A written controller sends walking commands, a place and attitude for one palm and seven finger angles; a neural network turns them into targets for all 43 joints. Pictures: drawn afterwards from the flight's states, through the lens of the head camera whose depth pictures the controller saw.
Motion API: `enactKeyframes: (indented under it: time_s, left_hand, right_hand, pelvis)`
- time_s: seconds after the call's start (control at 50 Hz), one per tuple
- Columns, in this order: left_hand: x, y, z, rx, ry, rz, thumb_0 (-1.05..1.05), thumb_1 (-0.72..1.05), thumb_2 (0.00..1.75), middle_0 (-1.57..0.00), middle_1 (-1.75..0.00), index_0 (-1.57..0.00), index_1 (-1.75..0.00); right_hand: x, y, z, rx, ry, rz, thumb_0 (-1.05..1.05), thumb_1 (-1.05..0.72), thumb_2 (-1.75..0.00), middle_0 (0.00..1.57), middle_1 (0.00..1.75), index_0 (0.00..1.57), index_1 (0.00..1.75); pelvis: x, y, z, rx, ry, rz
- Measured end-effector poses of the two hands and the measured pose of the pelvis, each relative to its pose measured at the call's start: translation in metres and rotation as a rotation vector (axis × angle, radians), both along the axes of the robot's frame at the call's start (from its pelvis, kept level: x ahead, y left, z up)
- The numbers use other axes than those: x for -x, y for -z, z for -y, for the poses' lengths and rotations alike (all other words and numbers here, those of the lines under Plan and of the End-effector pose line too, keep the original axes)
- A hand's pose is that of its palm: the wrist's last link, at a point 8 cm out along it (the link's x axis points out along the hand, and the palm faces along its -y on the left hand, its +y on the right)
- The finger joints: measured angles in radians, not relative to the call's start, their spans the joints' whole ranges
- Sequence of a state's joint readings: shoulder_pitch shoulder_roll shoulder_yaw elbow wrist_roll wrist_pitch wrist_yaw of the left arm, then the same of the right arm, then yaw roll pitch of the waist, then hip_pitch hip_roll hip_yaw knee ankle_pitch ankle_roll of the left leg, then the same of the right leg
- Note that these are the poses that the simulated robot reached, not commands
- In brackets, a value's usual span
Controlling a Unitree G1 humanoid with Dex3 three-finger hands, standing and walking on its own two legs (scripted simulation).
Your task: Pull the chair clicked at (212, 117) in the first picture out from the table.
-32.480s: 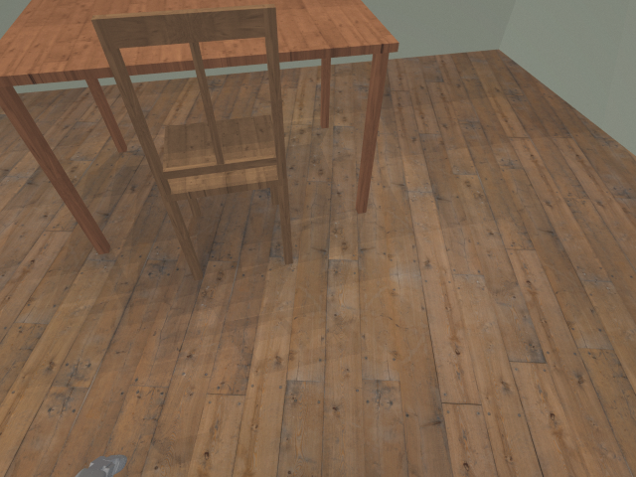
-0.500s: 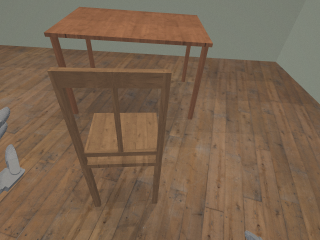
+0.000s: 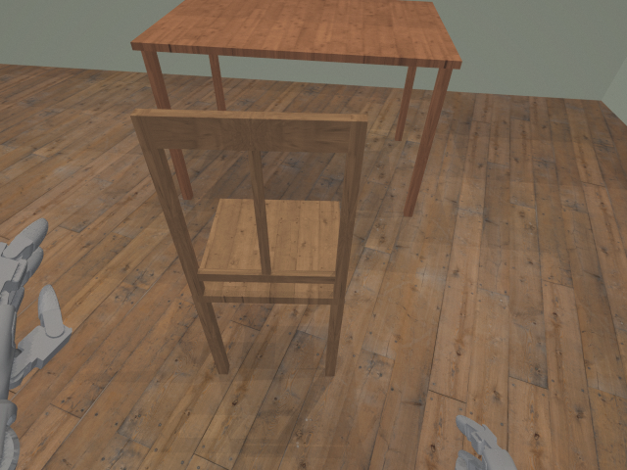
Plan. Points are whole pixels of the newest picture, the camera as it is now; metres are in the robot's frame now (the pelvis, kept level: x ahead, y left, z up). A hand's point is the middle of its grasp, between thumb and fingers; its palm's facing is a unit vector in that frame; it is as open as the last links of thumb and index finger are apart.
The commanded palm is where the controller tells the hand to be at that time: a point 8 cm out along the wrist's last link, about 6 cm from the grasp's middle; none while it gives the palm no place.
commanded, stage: let the arm hang, fingers relaxed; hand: left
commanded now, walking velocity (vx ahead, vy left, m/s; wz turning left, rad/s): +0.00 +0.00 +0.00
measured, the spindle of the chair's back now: (261, 219) +0.60 +0.16 -0.06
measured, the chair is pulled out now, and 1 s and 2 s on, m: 0.65 0.65 0.65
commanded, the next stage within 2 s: look to check the result in 1.06 s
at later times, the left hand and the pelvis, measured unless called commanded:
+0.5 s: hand out of the picture -0.02 +0.19 -0.17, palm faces +0.02 -0.97 -0.24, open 7.2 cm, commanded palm none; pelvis +0.00 -0.01 +0.01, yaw +1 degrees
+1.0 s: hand out of the picture +0.00 +0.14 -0.17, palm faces +0.03 -0.98 -0.17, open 7.3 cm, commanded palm none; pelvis +0.00 -0.02 +0.01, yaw +0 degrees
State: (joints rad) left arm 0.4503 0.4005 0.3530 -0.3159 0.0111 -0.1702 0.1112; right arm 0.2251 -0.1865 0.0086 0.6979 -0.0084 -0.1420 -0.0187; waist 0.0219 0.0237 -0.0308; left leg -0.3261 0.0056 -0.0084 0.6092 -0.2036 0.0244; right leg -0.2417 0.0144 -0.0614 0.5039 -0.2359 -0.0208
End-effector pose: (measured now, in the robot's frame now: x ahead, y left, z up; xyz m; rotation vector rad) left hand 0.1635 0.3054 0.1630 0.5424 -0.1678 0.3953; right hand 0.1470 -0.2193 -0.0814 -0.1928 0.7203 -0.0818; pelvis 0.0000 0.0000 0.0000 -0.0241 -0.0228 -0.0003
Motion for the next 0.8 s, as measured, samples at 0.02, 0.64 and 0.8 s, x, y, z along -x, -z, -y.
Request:
enactKeyframes:
  time_s: [0.02, 0.64, 0.8]
  left_hand:
    - [-0.008, 0.026, -0.001, 0.052, -0.007, -0.087, 0.01, 0.89, 0.90, -0.20, -0.30, -0.21, -0.30]
    - [0.199, 0.293, 0.083, 0.582, -0.284, -1.545, 0.00, 0.92, 0.90, -0.20, -0.30, -0.20, -0.30]
    - [0.178, 0.299, 0.110, 0.622, -0.217, -1.496, 0.01, 0.91, 0.90, -0.20, -0.30, -0.20, -0.30]
  right_hand:
    - [0.000, 0.008, 0.004, -0.001, -0.003, -0.029, 0.01, -0.90, -0.89, 0.21, 0.31, 0.21, 0.30]
    - [0.183, 0.060, -0.003, -0.068, 0.132, -0.746, 0.01, -0.91, -0.89, 0.20, 0.30, 0.20, 0.29]
    - [0.171, 0.062, -0.007, -0.085, 0.131, -0.706, 0.01, -0.91, -0.89, 0.20, 0.30, 0.20, 0.29]
  pelvis:
    - [-0.001, 0.003, -0.001, 0.004, -0.009, -0.006]
    - [-0.002, -0.006, 0.011, -0.018, -0.013, 0.007]
    - [-0.003, -0.006, 0.015, -0.023, -0.008, 0.010]
